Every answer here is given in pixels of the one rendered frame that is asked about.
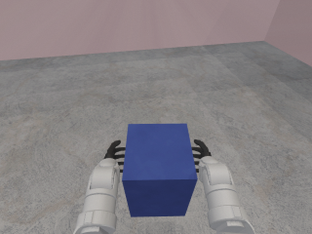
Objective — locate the left robot forearm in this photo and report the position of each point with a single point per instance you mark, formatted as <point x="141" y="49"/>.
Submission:
<point x="98" y="214"/>

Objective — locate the carton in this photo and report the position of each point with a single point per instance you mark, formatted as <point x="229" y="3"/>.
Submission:
<point x="159" y="173"/>

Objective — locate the right robot forearm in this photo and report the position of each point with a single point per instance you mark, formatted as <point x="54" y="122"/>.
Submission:
<point x="225" y="211"/>

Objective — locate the left robot hand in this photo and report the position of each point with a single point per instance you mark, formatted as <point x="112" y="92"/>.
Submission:
<point x="112" y="150"/>

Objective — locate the right robot hand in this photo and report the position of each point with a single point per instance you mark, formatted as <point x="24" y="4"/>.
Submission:
<point x="203" y="149"/>

